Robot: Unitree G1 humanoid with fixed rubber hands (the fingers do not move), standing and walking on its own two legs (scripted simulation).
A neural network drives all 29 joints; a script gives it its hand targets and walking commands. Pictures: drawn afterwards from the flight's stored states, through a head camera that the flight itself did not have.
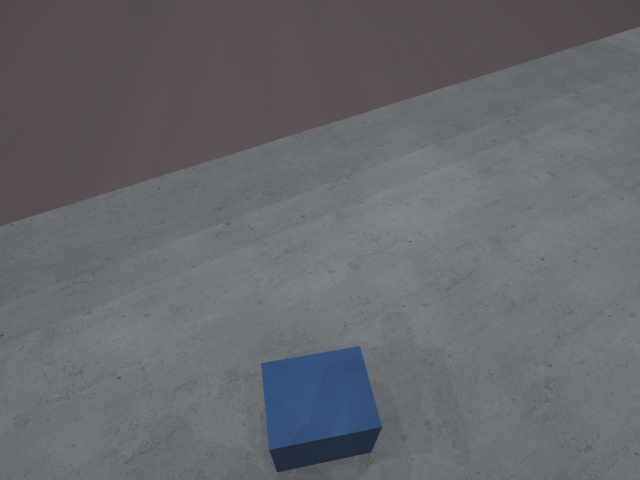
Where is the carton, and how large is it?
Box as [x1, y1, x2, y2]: [261, 346, 381, 471]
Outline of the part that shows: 359,346 261,363 269,450 277,471 371,451 381,428 381,424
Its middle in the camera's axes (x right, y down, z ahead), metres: +0.00 +0.47 +1.08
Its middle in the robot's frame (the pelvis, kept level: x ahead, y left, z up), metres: +0.44 +0.00 -0.65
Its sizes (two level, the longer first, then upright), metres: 0.274 0.214 0.248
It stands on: the floor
